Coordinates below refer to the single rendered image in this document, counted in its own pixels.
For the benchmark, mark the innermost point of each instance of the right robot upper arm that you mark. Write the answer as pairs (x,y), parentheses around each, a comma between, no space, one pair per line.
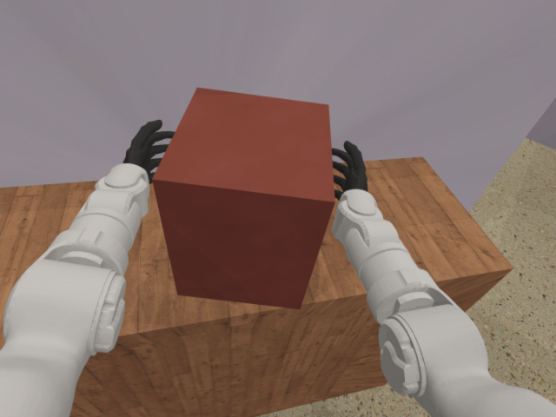
(437,356)

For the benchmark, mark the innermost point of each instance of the pedestal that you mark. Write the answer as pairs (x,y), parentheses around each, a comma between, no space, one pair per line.
(182,356)

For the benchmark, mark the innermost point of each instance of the left robot upper arm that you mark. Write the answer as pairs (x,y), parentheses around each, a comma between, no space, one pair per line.
(63,314)

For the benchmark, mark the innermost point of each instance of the robot right forearm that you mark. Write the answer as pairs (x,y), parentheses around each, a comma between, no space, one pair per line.
(393,282)

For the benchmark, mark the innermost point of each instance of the left robot hand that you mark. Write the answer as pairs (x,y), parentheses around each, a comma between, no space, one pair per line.
(141,150)

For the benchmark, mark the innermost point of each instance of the robot left forearm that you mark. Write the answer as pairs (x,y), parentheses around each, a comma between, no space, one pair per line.
(103,231)

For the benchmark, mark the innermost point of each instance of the right robot hand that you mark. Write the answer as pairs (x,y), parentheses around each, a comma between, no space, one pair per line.
(354,172)

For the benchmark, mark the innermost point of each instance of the carton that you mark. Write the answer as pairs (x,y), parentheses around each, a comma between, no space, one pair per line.
(245,191)

